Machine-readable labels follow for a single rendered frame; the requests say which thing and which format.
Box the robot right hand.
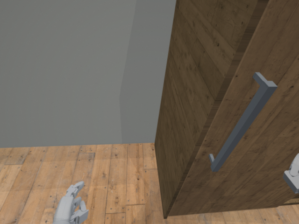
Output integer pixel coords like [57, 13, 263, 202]
[283, 153, 299, 194]

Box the robot left hand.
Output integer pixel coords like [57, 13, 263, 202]
[53, 181, 89, 224]

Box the handle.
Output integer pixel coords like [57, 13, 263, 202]
[209, 72, 278, 172]

